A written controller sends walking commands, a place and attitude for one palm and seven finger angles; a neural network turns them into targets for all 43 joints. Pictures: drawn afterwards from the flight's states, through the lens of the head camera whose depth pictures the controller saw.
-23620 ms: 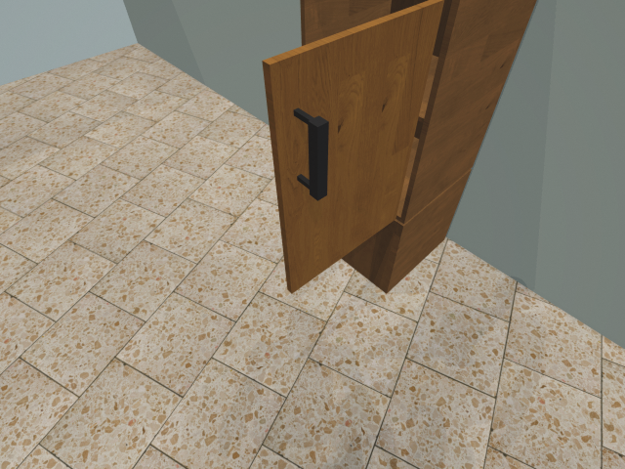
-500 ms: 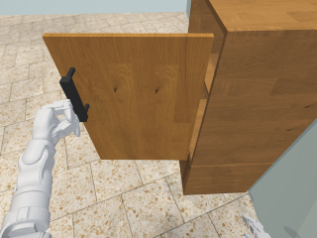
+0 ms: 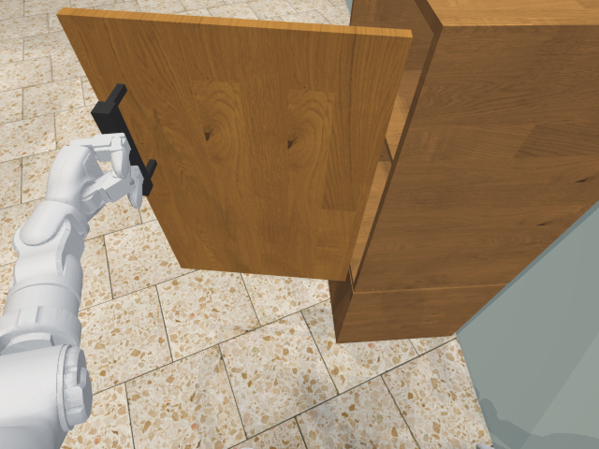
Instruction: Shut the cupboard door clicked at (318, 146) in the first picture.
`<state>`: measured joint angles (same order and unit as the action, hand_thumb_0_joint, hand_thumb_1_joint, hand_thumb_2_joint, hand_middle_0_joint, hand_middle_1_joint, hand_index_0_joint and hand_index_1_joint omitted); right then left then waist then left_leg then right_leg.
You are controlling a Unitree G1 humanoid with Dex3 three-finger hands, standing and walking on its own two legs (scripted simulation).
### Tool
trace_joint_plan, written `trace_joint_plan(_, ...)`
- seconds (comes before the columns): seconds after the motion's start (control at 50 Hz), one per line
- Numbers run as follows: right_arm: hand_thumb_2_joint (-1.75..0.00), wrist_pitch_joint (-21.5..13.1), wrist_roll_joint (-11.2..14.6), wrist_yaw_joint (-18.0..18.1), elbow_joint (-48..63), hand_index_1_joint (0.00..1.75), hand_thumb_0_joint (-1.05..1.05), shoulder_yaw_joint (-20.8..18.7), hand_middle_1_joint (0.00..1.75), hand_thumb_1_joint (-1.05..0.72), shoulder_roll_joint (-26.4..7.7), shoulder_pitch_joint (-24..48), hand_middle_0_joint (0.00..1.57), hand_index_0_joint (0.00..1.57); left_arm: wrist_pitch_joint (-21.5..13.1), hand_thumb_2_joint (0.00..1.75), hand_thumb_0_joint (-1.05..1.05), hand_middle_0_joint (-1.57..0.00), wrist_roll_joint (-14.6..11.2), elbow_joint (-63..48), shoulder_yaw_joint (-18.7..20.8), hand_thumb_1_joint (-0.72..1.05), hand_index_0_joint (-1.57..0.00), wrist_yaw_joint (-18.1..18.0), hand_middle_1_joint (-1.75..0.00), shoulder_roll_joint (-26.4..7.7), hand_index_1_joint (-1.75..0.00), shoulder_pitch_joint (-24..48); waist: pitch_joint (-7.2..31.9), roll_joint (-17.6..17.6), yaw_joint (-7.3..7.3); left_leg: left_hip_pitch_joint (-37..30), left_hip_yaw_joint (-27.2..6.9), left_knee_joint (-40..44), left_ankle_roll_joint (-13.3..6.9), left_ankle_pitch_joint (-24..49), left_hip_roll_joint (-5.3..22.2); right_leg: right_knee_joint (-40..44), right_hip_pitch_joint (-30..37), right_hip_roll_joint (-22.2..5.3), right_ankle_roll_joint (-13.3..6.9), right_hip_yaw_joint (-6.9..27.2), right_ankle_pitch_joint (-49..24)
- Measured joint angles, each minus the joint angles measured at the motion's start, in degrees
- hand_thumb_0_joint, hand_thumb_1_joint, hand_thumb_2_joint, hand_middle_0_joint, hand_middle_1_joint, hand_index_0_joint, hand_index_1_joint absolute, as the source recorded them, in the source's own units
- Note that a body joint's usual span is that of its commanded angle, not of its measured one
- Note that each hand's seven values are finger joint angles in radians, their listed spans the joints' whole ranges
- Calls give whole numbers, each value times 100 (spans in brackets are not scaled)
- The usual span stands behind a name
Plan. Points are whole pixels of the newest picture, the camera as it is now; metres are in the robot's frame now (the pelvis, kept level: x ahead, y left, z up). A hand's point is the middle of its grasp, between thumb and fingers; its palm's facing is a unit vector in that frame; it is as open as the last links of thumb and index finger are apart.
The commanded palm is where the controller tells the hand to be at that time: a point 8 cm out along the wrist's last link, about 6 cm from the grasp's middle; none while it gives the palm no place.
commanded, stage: push the door shut along its arc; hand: left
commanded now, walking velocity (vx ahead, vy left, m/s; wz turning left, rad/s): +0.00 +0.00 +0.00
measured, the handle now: (131, 143) +0.51 +0.24 +0.11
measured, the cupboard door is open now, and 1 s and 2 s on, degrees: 81 68 60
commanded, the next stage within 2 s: pull the fist back off the door in 1.32 s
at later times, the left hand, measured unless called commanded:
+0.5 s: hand (163, 148) +0.49 +0.19 +0.12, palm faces -0.21 -0.98 -0.01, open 3.2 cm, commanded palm +0.49 +0.23 +0.11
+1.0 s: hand (211, 121) +0.54 +0.13 +0.13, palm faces -0.35 -0.94 +0.03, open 3.2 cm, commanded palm +0.54 +0.19 +0.11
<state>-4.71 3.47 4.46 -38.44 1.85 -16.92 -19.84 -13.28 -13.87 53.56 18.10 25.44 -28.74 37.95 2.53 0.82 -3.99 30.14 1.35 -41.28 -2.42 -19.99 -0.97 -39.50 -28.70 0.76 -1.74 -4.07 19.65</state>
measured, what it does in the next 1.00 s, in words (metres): stands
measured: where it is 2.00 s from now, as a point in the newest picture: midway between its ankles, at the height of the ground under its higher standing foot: outside the picture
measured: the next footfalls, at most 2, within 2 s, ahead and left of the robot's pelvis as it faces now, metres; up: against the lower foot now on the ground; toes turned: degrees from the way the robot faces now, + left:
none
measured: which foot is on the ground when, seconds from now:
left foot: down 0.00-1.00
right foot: down 0.00-1.00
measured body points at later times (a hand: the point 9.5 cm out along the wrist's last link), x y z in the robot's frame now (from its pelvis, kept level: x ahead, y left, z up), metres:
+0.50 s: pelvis +0.00 +0.01 -0.01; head +0.09 +0.03 +0.43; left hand +0.50 +0.25 +0.12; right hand +0.02 -0.26 -0.12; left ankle +0.00 +0.09 -0.72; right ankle +0.00 -0.10 -0.72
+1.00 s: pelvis +0.01 +0.01 -0.02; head +0.13 +0.01 +0.41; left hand +0.55 +0.18 +0.13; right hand -0.02 -0.27 -0.12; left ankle +0.00 +0.09 -0.72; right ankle +0.00 -0.10 -0.72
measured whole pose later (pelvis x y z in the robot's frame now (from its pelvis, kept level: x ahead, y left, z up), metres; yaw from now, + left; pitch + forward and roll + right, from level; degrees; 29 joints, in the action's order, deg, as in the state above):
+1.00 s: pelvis +0.01 +0.01 -0.02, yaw -2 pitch +19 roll -2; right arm -1.8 1.1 3.6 -39.5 2.3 -17.2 -22.6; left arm -12.0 -7.6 74.0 18.3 30.8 -35.4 65.3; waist 3.9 1.8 -12.8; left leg 44.4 2.3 -49.1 -2.9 -23.3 0.6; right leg -45.5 -42.7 2.1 -1.4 -3.2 21.4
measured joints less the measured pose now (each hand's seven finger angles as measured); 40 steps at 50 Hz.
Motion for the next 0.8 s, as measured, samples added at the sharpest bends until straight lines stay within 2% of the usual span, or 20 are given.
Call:
trace_joint_plan(0.3,-90,30,-85,-46,-168,30,1,34,30,-91,20,-60,20,20,-112,99,-1,-130,160,960,-290,101,-130,208,-150,-182,-150,1083,66,-4,-235,498,-17,-233,-72,-45,-39,-149,-444,-45,68,-23,10)
trace_joint_plan(0.44,-90,67,-128,-77,-84,30,1,59,30,-91,33,-85,20,20,-154,93,1,-130,268,1333,-56,94,-130,249,-150,-284,-150,1461,113,-35,-424,730,48,-370,-93,-116,-8,-275,-696,-21,88,40,47)
trace_joint_plan(0.58,-90,138,-172,-115,-127,30,0,19,30,-91,6,-215,20,20,-149,91,2,-130,391,1482,-176,91,-130,336,-150,-402,-150,1770,104,33,-484,962,44,-507,-99,-177,15,-362,-907,-1,96,35,79)
trace_joint_plan(0.68,-90,194,-181,-89,-160,30,0,43,30,-91,10,-250,20,20,-58,90,2,-130,394,1697,-70,91,-130,444,-150,-499,-150,2032,105,25,-586,1076,45,-575,-95,-215,44,-409,-1018,27,86,37,100)
trace_joint_plan(0.8,-90,212,-203,-82,-156,30,0,27,30,-91,-5,-292,20,20,-26,90,2,-130,490,1812,-157,90,-130,477,-150,-626,-150,2303,102,48,-685,1253,32,-681,-76,-258,82,-479,-1182,62,68,25,122)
